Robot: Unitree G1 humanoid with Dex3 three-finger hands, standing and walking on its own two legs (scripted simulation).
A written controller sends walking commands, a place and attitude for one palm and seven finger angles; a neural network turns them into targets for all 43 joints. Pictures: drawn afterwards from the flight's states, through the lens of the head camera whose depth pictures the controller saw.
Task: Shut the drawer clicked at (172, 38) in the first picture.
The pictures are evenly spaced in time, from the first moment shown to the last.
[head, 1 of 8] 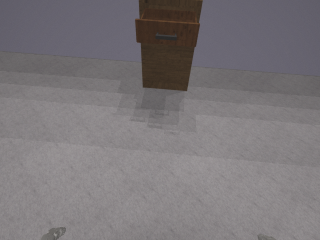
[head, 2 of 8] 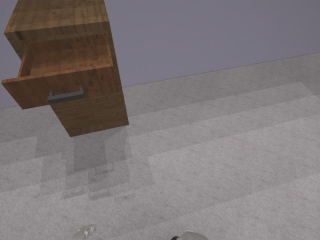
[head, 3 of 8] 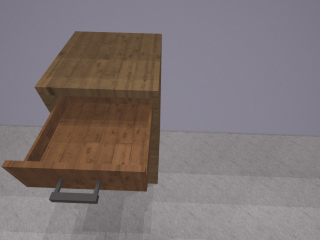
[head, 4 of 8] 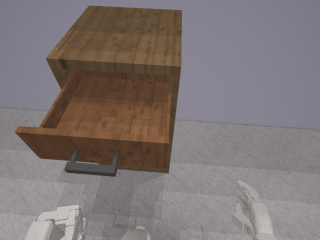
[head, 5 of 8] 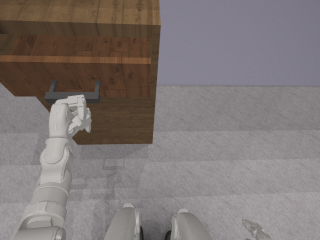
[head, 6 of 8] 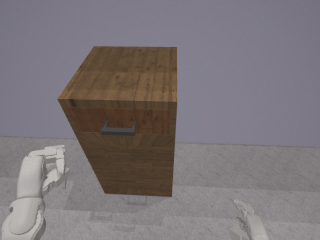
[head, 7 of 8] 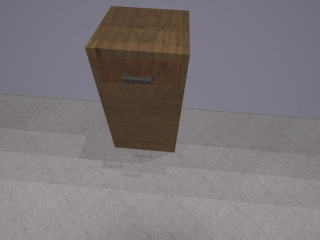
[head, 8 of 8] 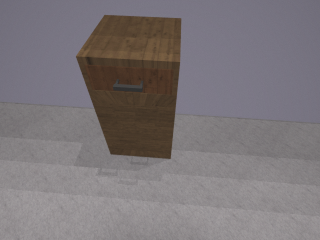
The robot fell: no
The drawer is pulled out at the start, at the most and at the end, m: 0.29 0.29 0.00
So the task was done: yes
